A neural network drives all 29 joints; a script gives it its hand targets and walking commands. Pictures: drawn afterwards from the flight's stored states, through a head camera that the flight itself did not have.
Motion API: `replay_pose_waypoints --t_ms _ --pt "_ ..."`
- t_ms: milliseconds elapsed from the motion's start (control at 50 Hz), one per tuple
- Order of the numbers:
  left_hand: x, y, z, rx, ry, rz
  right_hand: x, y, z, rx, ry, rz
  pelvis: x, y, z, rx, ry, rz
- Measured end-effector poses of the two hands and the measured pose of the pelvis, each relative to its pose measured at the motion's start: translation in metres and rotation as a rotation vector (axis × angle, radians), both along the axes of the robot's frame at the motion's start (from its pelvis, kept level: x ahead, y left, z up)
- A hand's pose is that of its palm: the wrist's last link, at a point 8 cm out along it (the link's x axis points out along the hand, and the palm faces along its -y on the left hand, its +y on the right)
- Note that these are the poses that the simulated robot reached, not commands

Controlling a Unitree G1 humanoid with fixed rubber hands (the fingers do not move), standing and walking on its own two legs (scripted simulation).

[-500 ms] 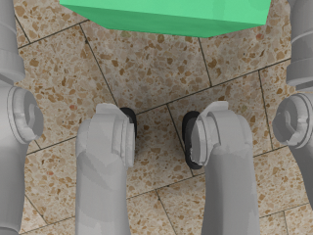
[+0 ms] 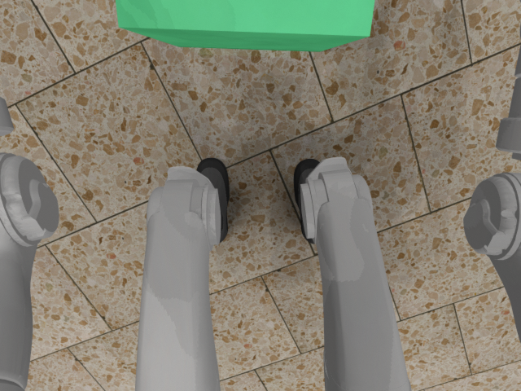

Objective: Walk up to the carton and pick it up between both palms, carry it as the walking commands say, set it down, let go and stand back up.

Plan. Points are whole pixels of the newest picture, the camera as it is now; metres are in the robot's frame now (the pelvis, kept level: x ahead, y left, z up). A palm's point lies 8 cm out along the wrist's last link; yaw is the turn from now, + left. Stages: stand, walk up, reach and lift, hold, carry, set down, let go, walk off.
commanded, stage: set down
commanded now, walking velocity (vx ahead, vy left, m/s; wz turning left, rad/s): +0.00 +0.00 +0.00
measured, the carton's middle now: out of the picture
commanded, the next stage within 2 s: let go in 0.58 s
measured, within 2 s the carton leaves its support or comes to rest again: neither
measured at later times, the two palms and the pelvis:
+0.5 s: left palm out of the picture +0.60 +0.25 +0.04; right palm out of the picture +0.56 -0.22 +0.03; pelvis +0.00 +0.01 +0.12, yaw +1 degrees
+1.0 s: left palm out of the picture +0.45 +0.24 +0.08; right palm out of the picture +0.43 -0.23 +0.09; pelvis +0.03 +0.00 +0.20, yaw +1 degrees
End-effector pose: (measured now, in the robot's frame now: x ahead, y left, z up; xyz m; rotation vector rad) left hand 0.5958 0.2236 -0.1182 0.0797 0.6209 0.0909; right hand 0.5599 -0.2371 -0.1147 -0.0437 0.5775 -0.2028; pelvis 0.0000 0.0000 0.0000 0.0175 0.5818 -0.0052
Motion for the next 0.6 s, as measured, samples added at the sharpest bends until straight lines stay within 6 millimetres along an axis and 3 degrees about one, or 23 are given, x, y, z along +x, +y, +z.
replay_pose_waypoints --t_ms 140,200,300,400,500,600 --pt "-0.02 0.014 0.03 -0.017 0.064 0.022 0.002 0.016 0.039 0.002 0.102 0.024 -0.006 -0.009 0.039 -0.005 -0.02 0.009" --pt "-0.024 0.019 0.053 0.002 0.049 0.008 0.002 0.027 0.056 0.018 0.101 0.028 -0.006 -0.01 0.057 -0.016 -0.026 0.022" --pt "-0.015 0.021 0.107 0.037 -0.002 -0.034 0.01 0.037 0.093 0.041 0.053 0.018 -0.006 -0.007 0.08 -0.034 -0.05 0.045" --pt "0.002 0.024 0.153 0.02 -0.016 -0.024 0.013 0.029 0.123 0.027 0.071 -0.018 -0.004 -0.001 0.103 -0.037 -0.076 0.049" --pt "0.002 0.025 0.162 0.031 0.037 -0.028 0.001 0.014 0.141 0.017 0.072 -0.043 0.002 0.008 0.125 -0.036 -0.097 0.035" --pt "-0.013 0.021 0.149 0.05 0.108 -0.047 -0.02 0.0 0.135 0.011 0.114 -0.067 0.006 0.017 0.141 -0.033 -0.1 0.011"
